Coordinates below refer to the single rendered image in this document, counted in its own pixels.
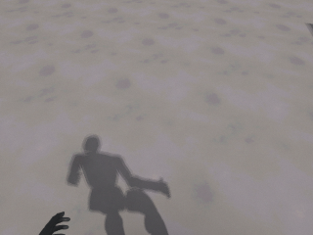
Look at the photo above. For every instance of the left robot hand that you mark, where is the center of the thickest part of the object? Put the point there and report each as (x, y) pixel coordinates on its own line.
(52, 226)

